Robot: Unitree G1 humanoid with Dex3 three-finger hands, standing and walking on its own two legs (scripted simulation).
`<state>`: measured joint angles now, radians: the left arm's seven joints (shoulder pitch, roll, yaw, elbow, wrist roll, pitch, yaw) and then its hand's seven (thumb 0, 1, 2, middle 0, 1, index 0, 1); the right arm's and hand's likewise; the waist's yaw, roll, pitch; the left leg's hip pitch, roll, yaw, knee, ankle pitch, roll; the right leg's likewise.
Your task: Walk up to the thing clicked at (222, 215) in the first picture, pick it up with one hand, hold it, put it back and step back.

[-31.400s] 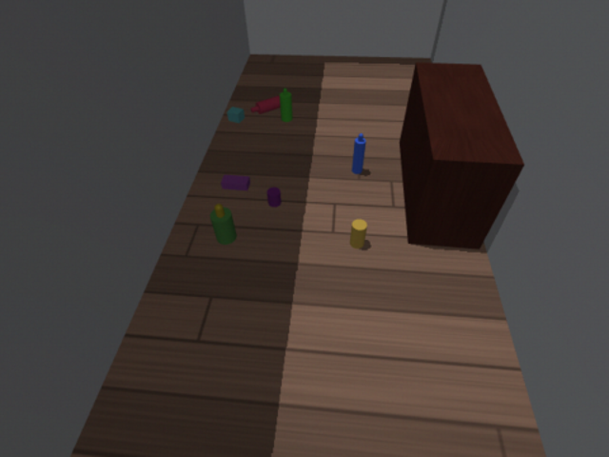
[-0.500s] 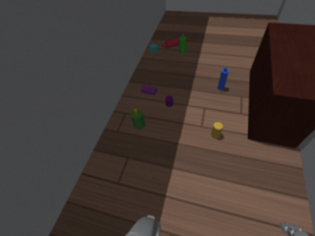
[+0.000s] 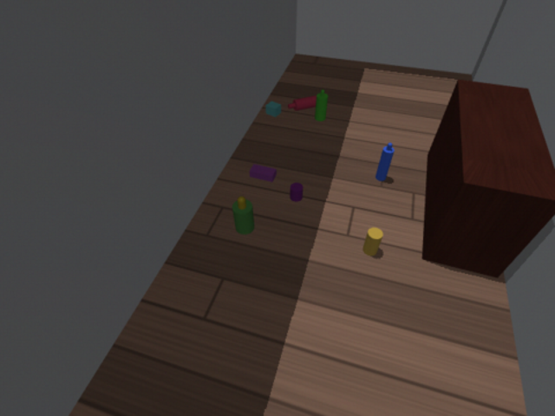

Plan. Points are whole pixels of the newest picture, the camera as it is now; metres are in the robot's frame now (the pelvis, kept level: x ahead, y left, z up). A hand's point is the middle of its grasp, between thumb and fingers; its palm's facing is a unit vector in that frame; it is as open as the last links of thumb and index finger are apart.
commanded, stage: step back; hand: left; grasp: from the side
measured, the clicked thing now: (243, 213) +1.07 +0.21 -0.66
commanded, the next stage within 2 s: stand in 0.78 s
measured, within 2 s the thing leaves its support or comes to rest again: neither
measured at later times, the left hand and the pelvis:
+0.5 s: hand out of the picture +0.11 +0.29 -0.15, palm faces -0.01 -0.93 -0.36, open 7.4 cm; pelvis +0.03 +0.02 +0.01, yaw -1 degrees
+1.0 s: hand out of the picture +0.14 +0.26 -0.13, palm faces -0.04 -0.94 -0.34, open 7.4 cm; pelvis +0.04 +0.02 +0.02, yaw -1 degrees
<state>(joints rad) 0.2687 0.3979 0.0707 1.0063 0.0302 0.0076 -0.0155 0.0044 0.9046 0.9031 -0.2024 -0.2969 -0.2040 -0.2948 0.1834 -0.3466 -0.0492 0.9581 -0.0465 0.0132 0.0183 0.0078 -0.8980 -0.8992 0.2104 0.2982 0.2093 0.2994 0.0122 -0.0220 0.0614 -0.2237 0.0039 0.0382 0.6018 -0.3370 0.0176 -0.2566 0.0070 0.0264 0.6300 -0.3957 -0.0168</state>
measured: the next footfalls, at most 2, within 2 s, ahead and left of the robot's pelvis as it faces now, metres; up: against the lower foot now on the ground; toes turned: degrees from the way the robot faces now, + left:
none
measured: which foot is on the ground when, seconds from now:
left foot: down 0.00-1.00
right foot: down 0.00-1.00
